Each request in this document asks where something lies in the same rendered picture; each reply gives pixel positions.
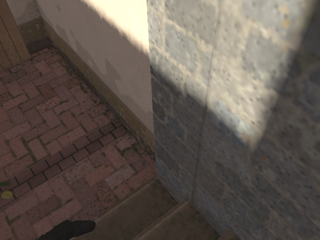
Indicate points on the left robot hand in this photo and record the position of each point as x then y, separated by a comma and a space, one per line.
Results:
69, 229

